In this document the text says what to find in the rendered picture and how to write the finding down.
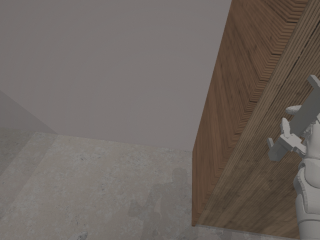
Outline handle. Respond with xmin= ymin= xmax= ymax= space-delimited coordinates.
xmin=266 ymin=74 xmax=320 ymax=162

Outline robot right forearm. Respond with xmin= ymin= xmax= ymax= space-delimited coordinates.
xmin=293 ymin=158 xmax=320 ymax=240

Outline robot right hand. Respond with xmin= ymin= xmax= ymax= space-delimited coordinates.
xmin=278 ymin=105 xmax=320 ymax=160

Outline wardrobe door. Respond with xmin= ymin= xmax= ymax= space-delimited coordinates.
xmin=197 ymin=0 xmax=320 ymax=240

